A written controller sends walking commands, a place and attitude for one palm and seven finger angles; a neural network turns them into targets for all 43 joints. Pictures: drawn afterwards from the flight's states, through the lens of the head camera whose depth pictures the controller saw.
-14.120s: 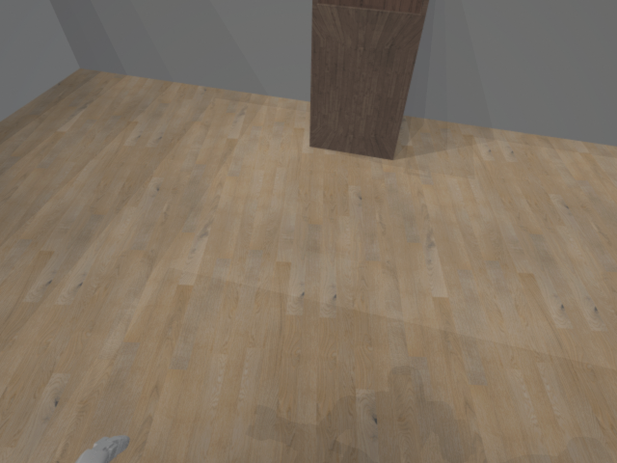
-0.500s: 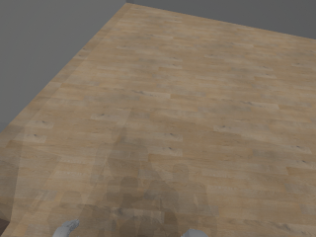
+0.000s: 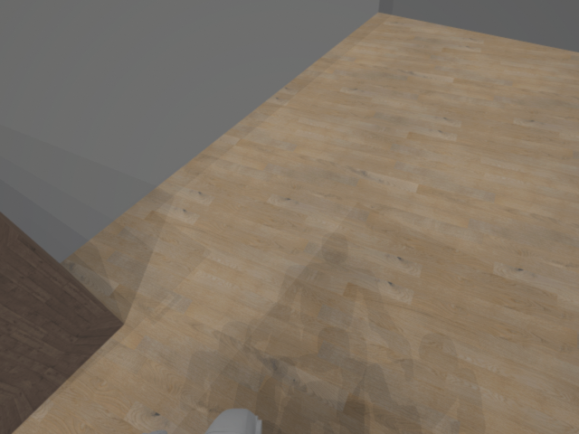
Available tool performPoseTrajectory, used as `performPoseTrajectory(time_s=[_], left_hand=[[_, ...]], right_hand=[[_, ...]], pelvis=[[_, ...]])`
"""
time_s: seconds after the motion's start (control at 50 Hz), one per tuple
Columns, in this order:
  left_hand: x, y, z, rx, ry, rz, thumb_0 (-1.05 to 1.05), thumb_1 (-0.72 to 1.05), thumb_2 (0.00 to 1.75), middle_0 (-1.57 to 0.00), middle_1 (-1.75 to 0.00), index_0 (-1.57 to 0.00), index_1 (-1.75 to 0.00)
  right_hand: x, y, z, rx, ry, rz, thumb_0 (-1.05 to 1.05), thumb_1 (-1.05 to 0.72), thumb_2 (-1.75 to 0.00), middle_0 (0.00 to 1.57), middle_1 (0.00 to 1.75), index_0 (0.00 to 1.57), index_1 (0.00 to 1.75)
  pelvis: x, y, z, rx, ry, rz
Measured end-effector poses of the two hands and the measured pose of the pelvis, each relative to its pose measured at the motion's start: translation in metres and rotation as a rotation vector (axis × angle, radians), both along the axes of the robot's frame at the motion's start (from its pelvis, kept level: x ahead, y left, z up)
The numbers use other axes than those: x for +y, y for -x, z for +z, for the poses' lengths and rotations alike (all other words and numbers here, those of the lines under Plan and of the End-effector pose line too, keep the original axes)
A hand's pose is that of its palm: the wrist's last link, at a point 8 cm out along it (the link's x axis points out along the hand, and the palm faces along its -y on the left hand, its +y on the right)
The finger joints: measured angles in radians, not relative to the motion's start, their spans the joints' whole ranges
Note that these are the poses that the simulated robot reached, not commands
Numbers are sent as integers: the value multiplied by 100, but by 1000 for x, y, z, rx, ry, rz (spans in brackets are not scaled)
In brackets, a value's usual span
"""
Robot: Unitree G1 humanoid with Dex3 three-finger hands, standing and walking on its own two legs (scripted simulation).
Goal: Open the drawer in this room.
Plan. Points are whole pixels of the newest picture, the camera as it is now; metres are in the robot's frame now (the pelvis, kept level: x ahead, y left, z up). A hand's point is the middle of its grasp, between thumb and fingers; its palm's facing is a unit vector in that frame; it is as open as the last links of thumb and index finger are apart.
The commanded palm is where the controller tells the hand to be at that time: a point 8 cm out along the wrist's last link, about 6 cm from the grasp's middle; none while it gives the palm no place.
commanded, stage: turn to face it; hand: left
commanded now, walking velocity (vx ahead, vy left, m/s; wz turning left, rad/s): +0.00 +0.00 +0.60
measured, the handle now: out of the picture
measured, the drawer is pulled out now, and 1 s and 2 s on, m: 0.00 0.00 0.00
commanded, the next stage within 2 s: take the last steps up to it in 1.40 s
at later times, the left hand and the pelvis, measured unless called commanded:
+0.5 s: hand out of the picture -0.02 +0.30 -0.18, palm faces +0.33 -0.91 -0.24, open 7.3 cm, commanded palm none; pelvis -0.02 +0.07 +0.00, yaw +17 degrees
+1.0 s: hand out of the picture +0.01 +0.23 -0.13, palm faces +0.50 -0.81 -0.30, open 7.3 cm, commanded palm none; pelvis -0.01 +0.00 -0.01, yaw +34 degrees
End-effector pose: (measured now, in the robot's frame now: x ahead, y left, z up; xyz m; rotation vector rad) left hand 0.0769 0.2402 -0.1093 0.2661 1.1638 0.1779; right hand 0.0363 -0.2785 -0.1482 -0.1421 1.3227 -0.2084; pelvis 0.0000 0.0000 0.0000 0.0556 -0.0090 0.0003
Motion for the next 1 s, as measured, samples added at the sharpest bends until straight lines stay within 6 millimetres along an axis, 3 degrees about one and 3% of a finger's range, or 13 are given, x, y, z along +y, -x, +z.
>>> performPoseTrajectory(time_s=[0.14,0.26,0.32,0.42,0.54,0.66,0.8,0.88,1.0], left_hand=[[21,83,-17,130,22,153,0,90,90,-20,-30,-21,-30],[58,142,-43,210,54,284,0,90,90,-20,-30,-21,-30],[77,156,-53,227,60,333,0,91,90,-20,-30,-20,-30],[97,141,-44,153,70,365,1,91,90,-20,-30,-20,-30],[109,107,-31,10,60,366,0,91,90,-20,-30,-20,-30],[107,77,-21,-77,41,368,0,91,90,-20,-30,-20,-30],[82,50,-5,-159,6,374,0,91,90,-20,-30,-20,-30],[60,55,0,-191,-36,400,0,91,90,-20,-30,-20,-30],[26,105,9,-126,-39,510,0,91,90,-20,-30,-21,-30]], right_hand=[[26,-68,8,-62,21,170,1,-91,-90,19,30,20,29],[81,-131,20,-193,49,335,1,-91,-90,19,30,20,29],[108,-145,29,-243,56,395,1,-91,-90,19,30,20,29],[131,-139,43,-237,66,432,0,-90,-90,20,30,20,29],[138,-115,40,-171,52,442,1,-90,-90,20,30,21,30],[122,-85,29,-84,40,424,1,-90,-90,20,30,21,30],[82,-61,8,32,28,420,1,-90,-90,20,30,21,30],[59,-67,-10,65,9,441,1,-90,-90,20,30,21,30],[52,-98,-9,58,-6,534,1,-90,-90,20,30,20,29]], pelvis=[[13,7,-4,12,15,89],[41,13,-17,21,54,171],[52,16,-19,9,51,200],[65,19,-7,-6,91,255],[69,21,-1,-9,96,314],[60,20,-1,-2,87,376],[32,16,-6,9,71,459],[11,13,-14,4,54,508],[-2,13,-5,-19,20,601]])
